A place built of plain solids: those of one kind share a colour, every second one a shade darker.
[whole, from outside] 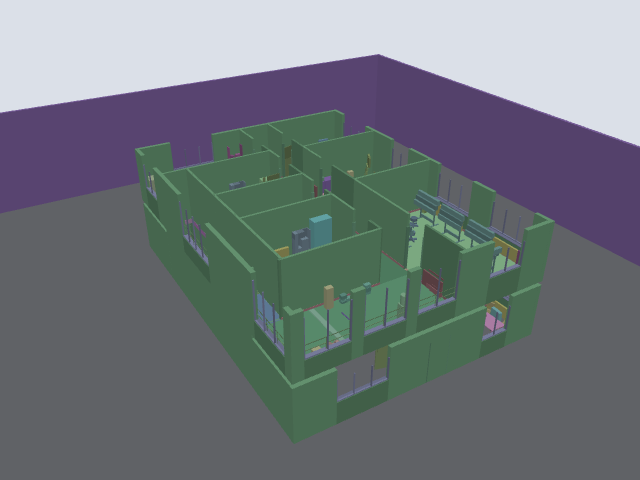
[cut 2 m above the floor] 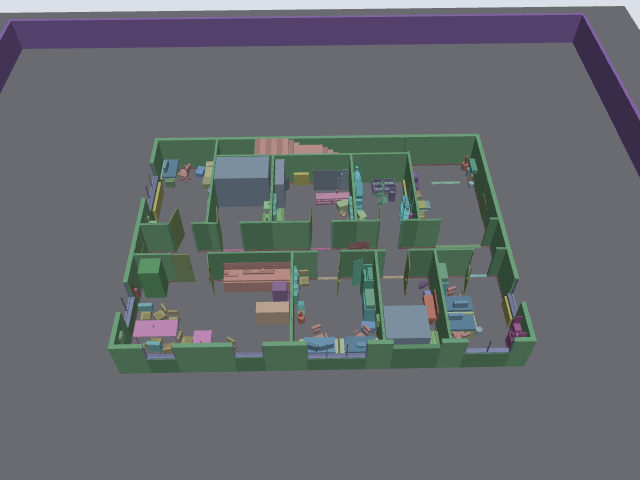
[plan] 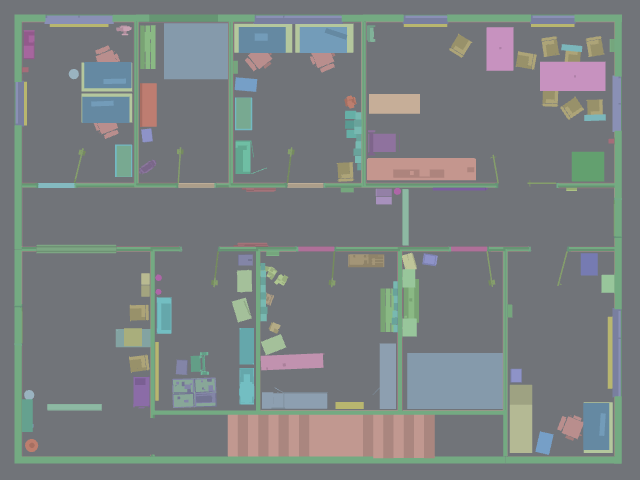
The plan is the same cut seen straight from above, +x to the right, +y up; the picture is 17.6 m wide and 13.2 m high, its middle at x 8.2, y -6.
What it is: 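A works' own office and amenities block on a factory's ground, two floors round a stairwell, for the staff and hands of a middling works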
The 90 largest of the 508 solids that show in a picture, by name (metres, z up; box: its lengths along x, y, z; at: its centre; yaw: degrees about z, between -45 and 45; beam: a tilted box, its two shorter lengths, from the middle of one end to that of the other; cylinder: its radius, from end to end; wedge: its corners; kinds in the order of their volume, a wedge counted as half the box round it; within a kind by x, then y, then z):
{
 "yard_bound_1": {"box": [0.2, 33.48, 6.2], "at": [-8.99, -6.95, 3.05]},
 "yard_bound_2": {"box": [36.5, 0.2, 6.2], "at": [9.16, -23.59, 3.05]},
 "yard_bound_3": {"box": [36.5, 0.2, 6.2], "at": [9.16, 9.7, 3.05]},
 "yard_bound_4": {"box": [0.2, 33.48, 6.2], "at": [27.31, -6.95, 3.05]},
 "wall_1": {"box": [0.2, 1.86, 2.95], "at": [-0.1, -11.22, 4.38]},
 "wall_2": {"box": [0.2, 5.9, 2.75], "at": [-0.1, -9.2, 1.32]},
 "wall_3": {"box": [0.2, 1.66, 2.95], "at": [-0.1, -7.08, 4.38]},
 "wall_4": {"box": [0.2, 1.75, 2.75], "at": [-0.1, -5.38, 1.32]},
 "wall_5": {"box": [0.2, 1.75, 2.95], "at": [-0.1, -5.38, 4.38]},
 "wall_6": {"box": [0.2, 1.66, 2.75], "at": [-0.1, -3.67, 1.32]},
 "wall_7": {"box": [0.2, 4.7, 2.95], "at": [-0.1, -2.15, 4.38]},
 "wall_8": {"box": [0.2, 1.86, 2.75], "at": [-0.1, -0.72, 1.32]},
 "wall_9": {"box": [1.01, 0.2, 2.95], "at": [0.3, 0.1, 4.38]},
 "wall_10": {"box": [1.11, 0.2, 2.95], "at": [0.35, -12.05, 4.38]},
 "wall_11": {"box": [3.8, 0.2, 2.75], "at": [1.7, -12.05, 1.32]},
 "wall_12": {"box": [0.06, 4.5, 2.75], "at": [3.12, -2.25, 1.32]},
 "wall_13": {"box": [0.06, 4.5, 2.75], "at": [3.18, -2.25, 1.32]},
 "wall_14": {"box": [0.06, 4.56, 2.75], "at": [3.57, -8.53, 1.32]},
 "wall_15": {"box": [0.06, 4.56, 2.95], "at": [3.57, -8.53, 4.38]},
 "wall_16": {"box": [0.06, 4.5, 2.75], "at": [3.63, -8.5, 1.32]},
 "wall_17": {"box": [0.06, 4.5, 2.95], "at": [3.63, -8.5, 4.38]},
 "wall_18": {"box": [0.06, 4.5, 2.95], "at": [4.03, -2.25, 4.38]},
 "wall_19": {"box": [1.91, 0.2, 1.65], "at": [4.45, 0.1, 0.78]},
 "wall_20": {"box": [1.66, 0.2, 2.95], "at": [4.83, 0.1, 4.38]},
 "wall_21": {"box": [2.56, 0.2, 2.95], "at": [4.88, -12.05, 4.38]},
 "wall_22": {"box": [2.96, 0.06, 3.2], "at": [5.08, -10.78, 1.55]},
 "wall_23": {"box": [3.46, 0.06, 2.95], "at": [5.33, -10.78, 4.38]},
 "wall_24": {"box": [0.06, 4.5, 2.75], "at": [5.72, -2.25, 1.32]},
 "wall_25": {"box": [0.06, 4.5, 2.75], "at": [5.78, -2.25, 1.32]},
 "wall_26": {"box": [0.06, 4.5, 2.75], "at": [6.47, -8.5, 1.32]},
 "wall_27": {"box": [0.06, 4.5, 2.75], "at": [6.53, -8.5, 1.32]},
 "wall_28": {"box": [0.06, 4.5, 2.95], "at": [6.97, -8.5, 4.38]},
 "wall_29": {"box": [0.06, 4.5, 2.95], "at": [7.03, -8.5, 4.38]},
 "wall_30": {"box": [1.66, 0.2, 2.95], "at": [7.97, 0.1, 4.38]},
 "wall_31": {"box": [9.7, 0.2, 3.2], "at": [8.45, -12.05, 1.55]},
 "wall_32": {"box": [4.02, 0.06, 3.2], "at": [8.45, -10.78, 1.55]},
 "wall_33": {"box": [3.9, 0.06, 2.75], "at": [8.45, -10.72, 1.32]},
 "wall_34": {"box": [0.06, 4.5, 2.95], "at": [8.77, -2.25, 4.38]},
 "wall_35": {"box": [0.06, 4.5, 2.95], "at": [8.83, -2.25, 4.38]},
 "wall_36": {"box": [0.06, 4.5, 2.75], "at": [9.37, -2.25, 1.32]},
 "wall_37": {"box": [0.06, 4.5, 2.75], "at": [9.43, -2.25, 1.32]},
 "wall_38": {"box": [0.06, 4.5, 2.95], "at": [9.57, -8.5, 4.38]},
 "wall_39": {"box": [0.06, 4.5, 2.95], "at": [9.63, -8.5, 4.38]},
 "wall_40": {"box": [1.11, 0.2, 2.75], "at": [9.95, 0.1, 1.32]},
 "wall_41": {"box": [0.06, 4.5, 2.75], "at": [10.37, -8.5, 1.32]},
 "wall_42": {"box": [0.06, 4.5, 2.75], "at": [10.43, -8.5, 1.32]},
 "wall_43": {"box": [4.17, 0.06, 2.95], "at": [10.82, -4.53, 4.38]},
 "wall_44": {"box": [4.12, 0.06, 2.95], "at": [10.85, -4.47, 4.38]},
 "wall_45": {"box": [3.71, 0.06, 2.75], "at": [11.2, -4.53, 1.32]},
 "wall_46": {"box": [3.65, 0.06, 2.75], "at": [11.23, -4.47, 1.32]},
 "wall_47": {"box": [4.01, 0.2, 2.95], "at": [11.3, -12.05, 4.38]},
 "wall_48": {"box": [3.76, 0.06, 2.95], "at": [11.42, -10.78, 4.38]},
 "wall_49": {"box": [3.7, 0.06, 2.95], "at": [11.45, -10.72, 4.38]},
 "wall_50": {"box": [2.96, 0.06, 3.2], "at": [11.82, -10.78, 1.55]},
 "wall_51": {"box": [1.31, 0.2, 2.95], "at": [12.55, 0.1, 4.38]},
 "wall_52": {"box": [2.31, 0.2, 2.75], "at": [12.85, 0.1, 1.32]},
 "wall_53": {"box": [0.06, 4.5, 2.75], "at": [13.27, -8.5, 1.32]},
 "wall_54": {"box": [0.06, 4.5, 2.95], "at": [13.27, -8.5, 4.38]},
 "wall_55": {"box": [0.06, 4.56, 2.75], "at": [13.33, -8.53, 1.32]},
 "wall_56": {"box": [0.06, 4.62, 2.95], "at": [13.33, -8.5, 4.38]},
 "wall_57": {"box": [3.2, 0.2, 2.75], "at": [14.9, -12.05, 1.32]},
 "wall_58": {"box": [1.31, 0.2, 2.75], "at": [15.85, 0.1, 1.32]},
 "wall_59": {"box": [0.2, 1.86, 2.75], "at": [16.4, -11.22, 1.32]},
 "wall_60": {"box": [0.2, 1.66, 2.75], "at": [16.4, -7.08, 1.32]},
 "wall_61": {"box": [0.2, 1.75, 2.75], "at": [16.4, -5.38, 1.32]},
 "wall_62": {"box": [0.2, 1.36, 2.95], "at": [16.4, -3.83, 4.38]},
 "wall_63": {"box": [0.2, 1.51, 2.75], "at": [16.4, -3.75, 1.32]},
 "wall_64": {"box": [0.2, 1.71, 2.75], "at": [16.4, -0.65, 1.32]},
 "wall_65": {"box": [0.2, 1.56, 2.95], "at": [16.4, -0.57, 4.38]},
 "wc_cubicles_1": {"box": [1.77, 1.54, 2.08], "at": [4.79, -0.81, 0.99]},
 "wc_cubicles_2": {"box": [2.63, 1.54, 2.08], "at": [11.91, -9.88, 0.99]},
 "raised_floor_gallery_1": {"box": [13.43, 1.88, 0.25], "at": [6.65, -5.38, 3.02]},
 "raised_floor_gallery_2": {"box": [3.13, 7.58, 0.25], "at": [14.8, -8.22, 3.02]},
 "stair_1": {"box": [1.2, 1.24, 1.62], "at": [8.5, -11.38, 0.76]},
 "stair_2": {"box": [0.3, 1.24, 1.8], "at": [9.25, -11.38, 0.85]},
 "stair_3": {"box": [0.3, 1.24, 1.98], "at": [9.53, -11.38, 0.94]},
 "stair_4": {"box": [0.3, 1.24, 2.15], "at": [9.81, -11.38, 1.02]},
 "stair_5": {"box": [0.3, 1.24, 2.33], "at": [10.09, -11.38, 1.11]},
 "stair_6": {"box": [0.3, 1.24, 2.5], "at": [10.37, -11.38, 1.2]},
 "stair_7": {"box": [0.3, 1.24, 2.67], "at": [10.65, -11.38, 1.29]},
 "stair_8": {"box": [0.3, 1.24, 2.85], "at": [10.93, -11.38, 1.38]},
 "stair_9": {"box": [0.3, 1.24, 3.02], "at": [11.21, -11.38, 1.46]},
 "raised_floor_drawing_1": {"box": [7.63, 4.63, 0.25], "at": [12.55, -2.25, 3.02]},
 "raised_floor_records_1": {"box": [3.53, 4.63, 0.25], "at": [5.3, -8.5, 3.02]},
 "lockers_two_tier_1": {"box": [0.45, 1.8, 1.85], "at": [10.06, -9.75, 0.88]},
 "vending_machine_1": {"box": [0.9, 0.82, 1.88], "at": [15.57, -3.98, 0.89]},
 "kitchenette_1": {"box": [3.0, 0.6, 0.68], "at": [10.99, -4.06, 0.44]},
 "cupboard_steel_1": {"box": [0.45, 0.92, 1.88], "at": [9.94, -7.02, 4.04]},
 "counter_1": {"box": [1.4, 0.55, 0.95], "at": [10.25, -2.26, 0.57]},
 "raised_floor_landing_1": {"box": [2.02, 1.33, 0.25], "at": [12.35, -11.35, 3.02]}
}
